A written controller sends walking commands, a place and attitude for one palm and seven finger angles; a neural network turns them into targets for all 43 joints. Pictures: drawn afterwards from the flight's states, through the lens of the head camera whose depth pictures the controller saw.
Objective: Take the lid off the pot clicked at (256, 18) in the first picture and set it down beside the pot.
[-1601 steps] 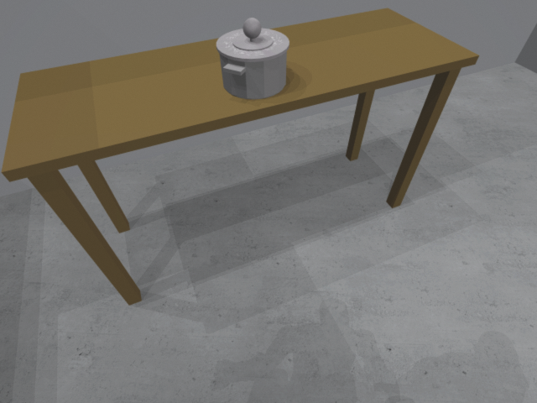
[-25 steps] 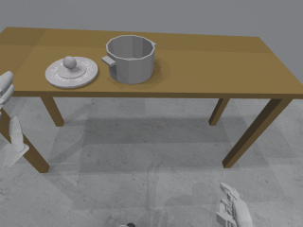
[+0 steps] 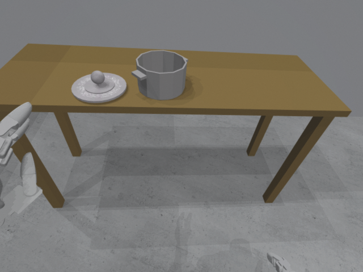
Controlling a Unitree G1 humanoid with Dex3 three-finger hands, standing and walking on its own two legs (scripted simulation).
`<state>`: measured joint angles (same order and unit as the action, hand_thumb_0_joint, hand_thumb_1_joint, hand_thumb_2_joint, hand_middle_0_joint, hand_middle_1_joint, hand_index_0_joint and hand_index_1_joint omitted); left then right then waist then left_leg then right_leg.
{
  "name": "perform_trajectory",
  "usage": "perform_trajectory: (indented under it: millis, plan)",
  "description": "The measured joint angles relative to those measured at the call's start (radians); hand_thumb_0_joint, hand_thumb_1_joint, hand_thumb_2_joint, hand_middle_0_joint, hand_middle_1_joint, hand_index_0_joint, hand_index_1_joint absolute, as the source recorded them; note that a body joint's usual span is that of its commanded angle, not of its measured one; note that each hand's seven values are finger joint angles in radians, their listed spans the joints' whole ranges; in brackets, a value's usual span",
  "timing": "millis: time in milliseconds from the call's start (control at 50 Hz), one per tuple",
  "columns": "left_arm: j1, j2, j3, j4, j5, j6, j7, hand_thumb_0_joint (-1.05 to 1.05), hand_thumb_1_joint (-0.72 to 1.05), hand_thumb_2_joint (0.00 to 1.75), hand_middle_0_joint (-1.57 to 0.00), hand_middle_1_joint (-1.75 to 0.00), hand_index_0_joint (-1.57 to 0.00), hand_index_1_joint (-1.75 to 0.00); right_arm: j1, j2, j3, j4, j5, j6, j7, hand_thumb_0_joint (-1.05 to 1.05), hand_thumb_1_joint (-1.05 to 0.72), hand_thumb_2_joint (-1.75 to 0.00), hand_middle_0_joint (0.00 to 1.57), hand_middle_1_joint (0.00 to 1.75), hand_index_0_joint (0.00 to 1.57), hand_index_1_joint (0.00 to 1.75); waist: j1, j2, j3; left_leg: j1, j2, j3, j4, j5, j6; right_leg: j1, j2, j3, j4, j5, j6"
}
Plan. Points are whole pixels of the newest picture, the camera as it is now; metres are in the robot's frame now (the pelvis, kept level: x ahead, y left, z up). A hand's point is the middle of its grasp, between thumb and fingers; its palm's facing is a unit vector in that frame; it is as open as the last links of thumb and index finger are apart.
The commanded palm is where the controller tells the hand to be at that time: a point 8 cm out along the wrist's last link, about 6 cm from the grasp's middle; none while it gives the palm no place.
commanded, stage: stop stepping back and stand still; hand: left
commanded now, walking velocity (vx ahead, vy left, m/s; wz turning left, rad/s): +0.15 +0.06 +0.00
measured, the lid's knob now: (97, 77) +0.73 +0.35 +0.05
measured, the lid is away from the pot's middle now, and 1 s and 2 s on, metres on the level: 0.23 0.23 0.23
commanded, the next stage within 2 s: let the arm hang, fingers relaxed in 0.64 s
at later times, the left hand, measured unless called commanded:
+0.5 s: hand out of the picture +0.16 +0.22 -0.14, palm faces +0.09 -0.96 -0.25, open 7.4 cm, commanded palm none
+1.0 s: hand out of the picture +0.00 +0.21 -0.17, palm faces +0.07 -0.97 -0.23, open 7.4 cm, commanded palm none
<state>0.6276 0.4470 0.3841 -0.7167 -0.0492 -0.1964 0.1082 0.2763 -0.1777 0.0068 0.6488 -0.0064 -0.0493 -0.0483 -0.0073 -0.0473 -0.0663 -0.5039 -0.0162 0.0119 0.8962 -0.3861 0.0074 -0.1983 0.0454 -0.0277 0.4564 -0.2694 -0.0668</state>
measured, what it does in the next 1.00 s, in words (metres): steps on the spot: left foot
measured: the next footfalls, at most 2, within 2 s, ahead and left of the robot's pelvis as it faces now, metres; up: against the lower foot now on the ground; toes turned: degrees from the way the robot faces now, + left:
left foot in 0.10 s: +0.06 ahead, +0.15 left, +0.00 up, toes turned +4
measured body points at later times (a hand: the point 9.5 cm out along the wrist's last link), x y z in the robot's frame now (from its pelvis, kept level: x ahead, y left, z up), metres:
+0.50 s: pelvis +0.02 +0.02 -0.02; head +0.03 +0.02 +0.43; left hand +0.15 +0.28 -0.12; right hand +0.16 -0.22 -0.13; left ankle +0.02 +0.15 -0.74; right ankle -0.02 -0.09 -0.74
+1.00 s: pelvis +0.02 +0.03 +0.00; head +0.05 +0.02 +0.45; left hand -0.01 +0.26 -0.15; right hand +0.01 -0.18 -0.17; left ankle +0.02 +0.15 -0.74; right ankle -0.02 -0.09 -0.74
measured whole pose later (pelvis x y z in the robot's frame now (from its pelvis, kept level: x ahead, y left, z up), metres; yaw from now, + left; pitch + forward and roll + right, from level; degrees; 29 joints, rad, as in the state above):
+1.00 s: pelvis +0.02 +0.03 +0.00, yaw +3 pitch -1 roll -1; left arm 0.29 0.16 0.00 1.12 0.00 0.01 0.04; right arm 0.32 -0.12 -0.02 1.09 -0.01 0.02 -0.04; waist -0.02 0.04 0.06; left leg -0.23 0.02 0.01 0.49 -0.25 0.00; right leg -0.12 0.00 -0.06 0.43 -0.30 -0.01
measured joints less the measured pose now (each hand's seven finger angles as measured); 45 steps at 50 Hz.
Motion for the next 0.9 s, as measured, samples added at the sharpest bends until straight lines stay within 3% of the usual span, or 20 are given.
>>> perform_trajectory:
  millis: [40,100,140,200,280,320,380,460,540,580,680,900]
  plan:
    - [-0.026,-0.021,0.0,0.026,0.002,-0.008,0.014,0.01,0.88,0.9,-0.22,-0.3,-0.22,-0.3,0.006,-0.012,-0.006,0.009,0.006,-0.002,-0.016,0.02,-0.9,-0.9,0.21,0.3,0.21,0.3,0.008,-0.01,-0.012,0.073,0.02,0.016,-0.103,-0.006,0.012,-0.001,-0.018,0.004,0.004,-0.015,0.009]
    - [-0.08,-0.052,0.006,0.064,-0.003,-0.012,0.04,0.01,0.88,0.9,-0.22,-0.3,-0.22,-0.3,0.01,-0.052,-0.018,-0.011,0.016,-0.03,-0.036,0.02,-0.9,-0.9,0.21,0.3,0.21,0.3,-0.007,0.024,-0.007,0.213,0.056,0.004,-0.341,0.012,0.037,-0.014,-0.025,-0.021,0.054,-0.04,0.034]
    - [-0.111,-0.058,0.017,0.079,-0.011,-0.007,0.049,0.01,0.88,0.9,-0.21,-0.3,-0.21,-0.3,-0.015,-0.06,-0.028,-0.016,0.024,-0.04,-0.041,0.02,-0.9,-0.9,0.2,0.3,0.21,0.3,-0.014,0.025,0.025,0.218,0.047,0.006,-0.348,0.126,0.013,-0.02,-0.044,-0.026,0.104,-0.069,0.05]
    - [-0.093,-0.049,0.042,0.082,-0.012,0.009,0.051,0.01,0.88,0.9,-0.21,-0.3,-0.21,-0.3,-0.039,-0.04,-0.019,-0.031,0.028,-0.05,-0.036,0.02,-0.9,-0.9,0.2,0.3,0.2,0.3,-0.021,0.013,0.037,0.223,0.034,0.021,-0.339,0.115,-0.007,-0.021,-0.049,0.004,0.115,-0.08,0.06]
    - [-0.056,-0.03,0.043,0.055,-0.01,0.014,0.043,0.01,0.88,0.9,-0.21,-0.3,-0.21,-0.3,-0.054,-0.004,0.005,-0.049,0.023,-0.066,-0.02,0.02,-0.9,-0.9,0.2,0.3,0.2,0.3,-0.022,0.022,0.054,0.231,0.045,0.011,-0.363,0.114,-0.014,0.005,-0.035,-0.002,0.055,-0.06,0.052]
    - [-0.127,-0.031,-0.04,0.202,0.033,-0.019,0.003,0.01,0.89,0.9,-0.2,-0.3,-0.2,-0.3,-0.071,-0.009,-0.012,0.006,0.02,-0.109,0.023,0.01,-0.9,-0.9,0.2,0.3,0.2,0.3,-0.005,0.045,0.041,0.194,0.046,0.0,-0.34,0.116,-0.015,-0.023,-0.035,-0.018,0.069,-0.053,0.054]
    - [-0.286,-0.095,-0.189,0.614,0.07,0.085,-0.059,0.0,0.89,0.9,-0.2,-0.3,-0.2,-0.3,-0.115,-0.04,-0.024,0.089,0.008,-0.052,0.051,0.01,-0.9,-0.9,0.2,0.3,0.21,0.3,0.007,0.082,0.016,0.144,0.033,-0.014,-0.289,0.089,-0.013,-0.064,-0.048,-0.035,0.12,-0.094,0.053]
    - [-0.409,-0.194,-0.302,1.164,0.075,0.228,-0.08,0.0,0.9,0.9,-0.19,-0.3,-0.19,-0.3,-0.137,-0.042,-0.031,0.149,-0.004,0.021,0.051,0.01,-0.9,-0.9,0.21,0.3,0.21,0.3,-0.016,0.072,0.044,0.134,0.022,-0.02,-0.225,0.077,-0.008,-0.061,-0.06,-0.046,0.172,-0.129,0.048]
    - [-0.394,-0.273,-0.375,1.484,0.063,0.276,-0.089,0.01,0.91,0.9,-0.19,-0.3,-0.19,-0.3,-0.102,-0.025,-0.032,0.194,-0.012,0.058,0.035,0.01,-0.9,-0.9,0.21,0.3,0.21,0.3,-0.037,0.025,0.094,0.183,0.031,-0.022,-0.246,0.049,-0.013,-0.02,-0.052,-0.05,0.162,-0.133,0.048]
    - [-0.384,-0.287,-0.348,1.561,0.041,0.259,-0.069,-0.01,0.96,0.9,-0.2,-0.3,-0.2,-0.3,-0.072,-0.014,-0.031,0.229,-0.012,0.065,0.023,0.01,-0.9,-0.9,0.2,0.3,0.21,0.3,-0.028,0.004,0.12,0.192,0.038,-0.031,-0.261,0.063,-0.017,0.001,-0.043,-0.058,0.126,-0.114,0.05]
    - [-0.362,-0.237,-0.351,1.68,0.049,0.238,-0.081,-0.03,0.99,0.9,-0.21,-0.3,-0.2,-0.3,-0.005,-0.001,-0.033,0.32,-0.012,0.085,0.009,0.01,-0.91,-0.9,0.2,0.3,0.2,0.3,0.002,0.009,0.148,0.209,0.048,-0.041,-0.319,0.1,-0.017,0.038,-0.027,-0.068,0.027,-0.058,0.045]
    - [-0.321,-0.255,-0.377,1.83,0.048,0.221,-0.074,0.0,0.92,0.9,-0.2,-0.3,-0.2,-0.3,0.048,0.03,-0.029,0.417,0.0,0.081,0.01,0.01,-0.91,-0.9,0.2,0.3,0.2,0.3,-0.008,0.077,0.142,0.258,0.039,-0.013,-0.398,0.135,-0.008,0.071,-0.038,-0.043,-0.035,-0.023,0.054]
